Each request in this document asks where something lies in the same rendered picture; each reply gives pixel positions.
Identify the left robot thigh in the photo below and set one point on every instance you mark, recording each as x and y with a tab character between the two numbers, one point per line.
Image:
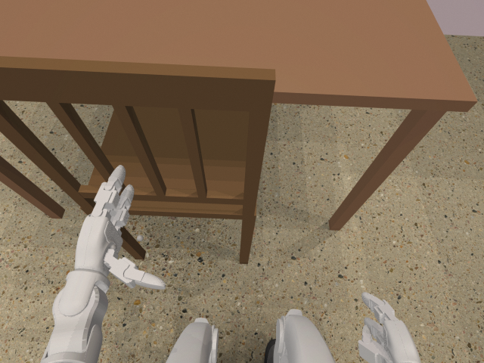
198	343

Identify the robot thigh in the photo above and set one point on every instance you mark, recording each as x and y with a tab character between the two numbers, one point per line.
300	340
198	343

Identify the right robot thigh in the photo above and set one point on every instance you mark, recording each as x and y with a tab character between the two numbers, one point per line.
300	340

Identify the robot left forearm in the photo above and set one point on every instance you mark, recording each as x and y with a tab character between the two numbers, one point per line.
78	311

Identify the table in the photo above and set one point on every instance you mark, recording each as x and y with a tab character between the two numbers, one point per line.
349	53

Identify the right robot hand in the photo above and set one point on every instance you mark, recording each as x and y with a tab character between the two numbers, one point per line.
394	342

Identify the left robot hand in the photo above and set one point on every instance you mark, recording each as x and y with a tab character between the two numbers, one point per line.
101	229

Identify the chair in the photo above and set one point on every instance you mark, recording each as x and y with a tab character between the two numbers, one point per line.
191	138

